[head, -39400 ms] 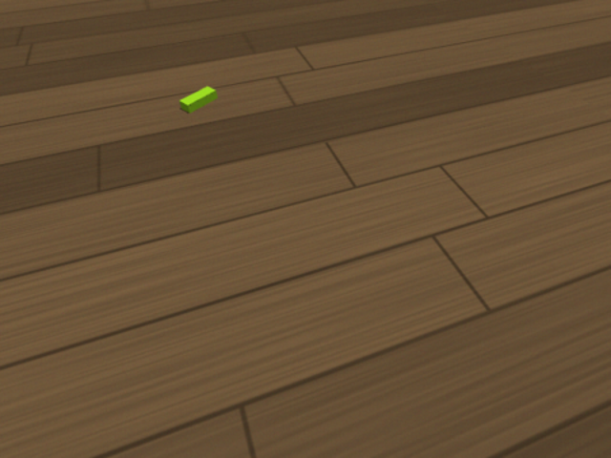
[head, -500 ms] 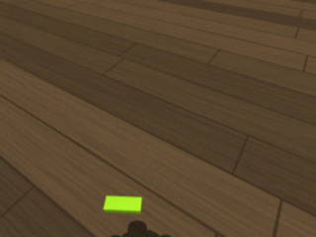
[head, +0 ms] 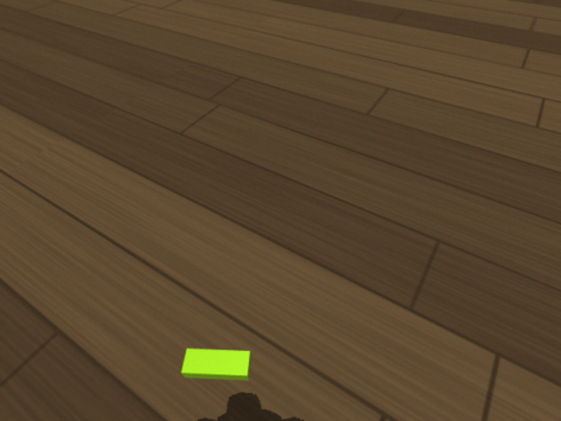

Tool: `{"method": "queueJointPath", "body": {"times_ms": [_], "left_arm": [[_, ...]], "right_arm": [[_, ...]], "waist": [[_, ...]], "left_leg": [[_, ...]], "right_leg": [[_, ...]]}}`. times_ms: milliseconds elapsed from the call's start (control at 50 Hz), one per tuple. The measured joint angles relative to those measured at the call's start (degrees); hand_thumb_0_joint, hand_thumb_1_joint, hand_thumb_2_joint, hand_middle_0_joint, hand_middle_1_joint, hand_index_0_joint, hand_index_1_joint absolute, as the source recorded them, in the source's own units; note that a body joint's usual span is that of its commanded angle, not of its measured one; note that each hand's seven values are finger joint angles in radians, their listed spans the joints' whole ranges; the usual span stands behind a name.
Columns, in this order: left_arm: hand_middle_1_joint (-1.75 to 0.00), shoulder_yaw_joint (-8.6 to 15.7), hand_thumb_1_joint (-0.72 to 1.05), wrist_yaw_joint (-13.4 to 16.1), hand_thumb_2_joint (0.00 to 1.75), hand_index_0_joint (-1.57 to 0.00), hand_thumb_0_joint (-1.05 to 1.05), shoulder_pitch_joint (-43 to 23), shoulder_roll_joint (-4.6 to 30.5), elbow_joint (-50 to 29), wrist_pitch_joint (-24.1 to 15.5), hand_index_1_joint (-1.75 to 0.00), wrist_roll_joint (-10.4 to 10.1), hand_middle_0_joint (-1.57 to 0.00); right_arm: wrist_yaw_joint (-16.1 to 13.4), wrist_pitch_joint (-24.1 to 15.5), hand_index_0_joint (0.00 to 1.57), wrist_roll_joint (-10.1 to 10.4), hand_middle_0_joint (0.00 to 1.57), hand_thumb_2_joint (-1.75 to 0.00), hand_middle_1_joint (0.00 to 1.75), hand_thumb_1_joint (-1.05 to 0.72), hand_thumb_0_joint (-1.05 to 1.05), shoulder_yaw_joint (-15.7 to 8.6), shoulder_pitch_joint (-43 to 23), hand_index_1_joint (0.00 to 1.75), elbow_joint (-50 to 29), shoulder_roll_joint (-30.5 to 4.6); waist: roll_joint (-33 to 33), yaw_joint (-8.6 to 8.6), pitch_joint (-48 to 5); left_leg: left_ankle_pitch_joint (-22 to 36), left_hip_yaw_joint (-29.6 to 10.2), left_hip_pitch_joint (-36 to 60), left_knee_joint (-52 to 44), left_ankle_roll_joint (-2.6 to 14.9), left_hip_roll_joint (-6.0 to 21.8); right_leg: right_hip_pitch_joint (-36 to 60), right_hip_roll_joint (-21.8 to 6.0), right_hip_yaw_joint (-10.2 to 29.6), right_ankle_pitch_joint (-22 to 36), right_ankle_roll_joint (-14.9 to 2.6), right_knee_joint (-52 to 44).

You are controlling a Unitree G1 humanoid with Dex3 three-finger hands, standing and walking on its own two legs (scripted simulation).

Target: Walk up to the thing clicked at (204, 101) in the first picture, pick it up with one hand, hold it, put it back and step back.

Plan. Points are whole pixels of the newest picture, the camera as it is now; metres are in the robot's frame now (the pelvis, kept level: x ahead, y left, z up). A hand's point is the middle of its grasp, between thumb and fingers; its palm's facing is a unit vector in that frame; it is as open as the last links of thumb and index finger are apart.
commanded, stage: stand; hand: left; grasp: from above
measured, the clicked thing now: (217, 364) +0.44 +0.26 -0.76
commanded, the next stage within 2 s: step back in 0.56 s
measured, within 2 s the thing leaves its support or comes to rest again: neither
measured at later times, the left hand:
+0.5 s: hand out of the picture +0.07 +0.24 -0.16, palm faces +0.00 -0.94 -0.34, open 7.4 cm
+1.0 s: hand out of the picture +0.10 +0.31 -0.18, palm faces -0.03 -0.93 -0.37, open 7.4 cm
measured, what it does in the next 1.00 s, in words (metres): lifts its right foot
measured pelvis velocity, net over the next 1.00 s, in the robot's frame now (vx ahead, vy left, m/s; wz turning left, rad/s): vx -0.06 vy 0.05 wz -0.01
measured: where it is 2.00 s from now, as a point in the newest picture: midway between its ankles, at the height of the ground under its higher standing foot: outside the picture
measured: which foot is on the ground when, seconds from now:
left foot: down 0.00-1.00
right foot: down 0.00-0.86, up 0.88-1.00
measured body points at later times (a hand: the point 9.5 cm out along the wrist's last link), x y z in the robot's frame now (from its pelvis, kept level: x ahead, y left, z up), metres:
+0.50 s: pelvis +0.00 +0.00 +0.00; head +0.01 -0.01 +0.45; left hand +0.07 +0.29 -0.13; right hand +0.07 -0.30 -0.14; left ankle +0.00 +0.13 -0.75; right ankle -0.01 -0.12 -0.75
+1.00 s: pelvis -0.06 +0.05 -0.02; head +0.03 +0.07 +0.42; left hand +0.10 +0.36 -0.15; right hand +0.01 -0.27 -0.13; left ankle -0.05 +0.14 -0.75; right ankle -0.07 -0.10 -0.68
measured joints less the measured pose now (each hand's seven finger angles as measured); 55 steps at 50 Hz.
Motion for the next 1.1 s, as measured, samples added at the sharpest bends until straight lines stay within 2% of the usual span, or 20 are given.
{"method": "queueJointPath", "body": {"times_ms": [560,620,680,760,800,840,860,880,900,940,1000,1040,1100], "left_arm": [[-0.3,-0.65,0.9,-0.39,0.9,-0.2,0.0,0.25,0.62,-0.82,-0.37,-0.3,-0.12,-0.2],[-0.3,0.51,0.9,-0.44,0.9,-0.2,0.0,-0.14,0.83,-2.74,-0.05,-0.3,-0.94,-0.2],[-0.3,1.41,0.9,-0.24,0.9,-0.21,0.0,-1.06,1.48,-5.4,0.61,-0.3,-1.12,-0.21],[-0.3,2.01,0.9,0.13,0.9,-0.21,0.0,-2.0,2.65,-8.72,1.83,-0.3,0.0,-0.21],[-0.3,2.03,0.9,0.34,0.9,-0.21,0.01,-2.73,3.46,-10.25,2.18,-0.3,0.37,-0.21],[-0.3,1.88,0.9,0.37,0.9,-0.21,0.01,-3.64,4.15,-11.89,2.65,-0.3,0.17,-0.21],[-0.3,1.92,0.9,0.4,0.9,-0.21,0.01,-4.38,4.49,-12.69,2.93,-0.3,-0.17,-0.21],[-0.3,2.07,0.9,0.59,0.9,-0.2,0.01,-5.25,4.95,-13.39,3.23,-0.3,-0.4,-0.2],[-0.3,2.22,0.9,0.92,0.9,-0.2,0.01,-5.81,5.24,-13.95,3.47,-0.3,-0.47,-0.2],[-0.3,2.27,0.9,1.45,0.9,-0.2,0.0,-6.22,5.49,-14.39,3.86,-0.3,-0.54,-0.2],[-0.3,2.0,0.9,1.48,0.9,-0.2,0.0,-5.34,5.36,-14.99,3.86,-0.3,-0.83,-0.2],[-0.3,1.91,0.9,1.2,0.9,-0.2,0.0,-4.13,5.04,-15.36,3.77,-0.3,-0.67,-0.2],[-0.3,1.89,0.9,0.89,0.9,-0.2,0.0,-2.18,4.52,-15.68,3.77,-0.3,-0.43,-0.2]], "right_arm": [[0.44,0.01,0.2,0.04,0.2,-0.9,0.3,-0.91,0.01,0.32,0.45,0.3,-0.11,-0.47],[0.83,0.88,0.2,0.61,0.2,-0.9,0.3,-0.91,0.01,-0.05,-0.59,0.3,-1.67,-1.12],[0.9,1.76,0.2,1.08,0.2,-0.9,0.3,-0.91,0.01,-0.81,-1.89,0.3,-4.2,-2.14],[1.22,2.96,0.2,1.01,0.2,-0.9,0.3,-0.91,0.01,-2.03,-1.69,0.3,-7.7,-3.34],[1.32,2.91,0.2,0.99,0.2,-0.9,0.3,-0.91,0.01,-2.4,-0.75,0.3,-9.03,-3.74],[1.32,2.46,0.2,0.45,0.2,-0.9,0.3,-0.91,0.0,-2.78,0.48,0.3,-9.76,-4.36],[1.18,2.29,0.2,-0.09,0.2,-0.9,0.3,-0.91,0.0,-3.13,0.77,0.3,-9.81,-4.39],[1.1,2.25,0.2,-0.46,0.2,-0.9,0.3,-0.91,0.0,-3.26,0.7,0.3,-9.73,-3.96],[1.16,2.26,0.2,-0.6,0.2,-0.9,0.3,-0.91,0.0,-3.15,0.67,0.3,-9.82,-3.52],[1.05,2.28,0.2,-0.68,0.2,-0.9,0.3,-0.91,0.01,-2.81,1.02,0.3,-10.34,-2.55],[0.34,2.36,0.2,-0.89,0.2,-0.9,0.3,-0.91,0.01,-2.37,1.38,0.3,-11.46,-1.59],[-0.07,2.19,0.2,-0.82,0.2,-0.9,0.3,-0.91,0.01,-2.32,1.28,0.3,-12.59,-1.24],[-0.4,1.79,0.2,-0.6,0.2,-0.9,0.3,-0.91,0.01,-2.26,0.99,0.3,-14.4,-0.93]], "waist": [[-0.16,-0.25,-0.07],[0.29,-0.55,1.32],[0.46,-0.68,3.89],[-1.01,-0.71,5.41],[-1.84,-1.06,5.64],[-1.9,-1.55,5.68],[-2.22,-1.57,6.07],[-3.08,-1.31,7.06],[-3.49,-1.27,7.92],[-3.62,-1.77,8.6],[-3.61,-1.66,8.57],[-3.32,-1.7,8.81],[-2.77,-1.71,9.09]], "left_leg": [[-0.14,0.02,-0.5,-0.21,-0.4,0.46],[-1.64,-0.22,-3.64,4.27,-0.07,0.68],[-2.54,-0.25,-8.5,12.51,1.22,0.18],[-14.47,-0.08,-13.5,27.19,3.09,-2.65],[-14.04,0.6,-13.01,26.61,3.33,-2.54],[-7.11,0.92,-10.39,19.31,2.95,-1.5],[-9.53,0.92,-9.94,18.13,2.51,-1.73],[-10.62,1.37,-10.24,18.75,2.59,-2.21],[-10.75,1.54,-10.58,19.27,2.79,-2.25],[-9.72,1.26,-10.9,18.64,3.02,-1.9],[-7.84,1.96,-11.02,16.49,3.33,-1.38],[-7.07,2.55,-11.01,15.73,3.5,-1.1],[-6.49,3.56,-11.44,15.72,3.62,-0.64]], "right_leg": [[-0.63,0.45,0.02,-0.15,-0.42,-0.05],[-2.73,0.78,-0.2,-0.78,-0.6,2.32],[-5.23,0.62,-0.17,-1.55,-0.77,5.55],[-9.07,-1.24,0.91,-2.92,-0.18,10.31],[-11.11,-2.14,1.11,-3.75,0.58,12.84],[-13.56,-2.55,0.84,-5.25,1.5,16.54],[-15.21,-2.7,1.44,-5.91,1.03,19.14],[-16.85,-1.98,3.97,-10.23,0.19,22.93],[-18.31,-0.12,6.69,-15.45,-0.39,27.59],[-20.68,3.87,10.15,-20.74,-1.23,36.83],[-22.66,6.63,11.07,-20.22,-1.16,45.73],[-21.99,6.78,10.45,-19.8,-0.35,47.11],[-19.44,5.91,9.19,-19.65,0.69,43.42]]}}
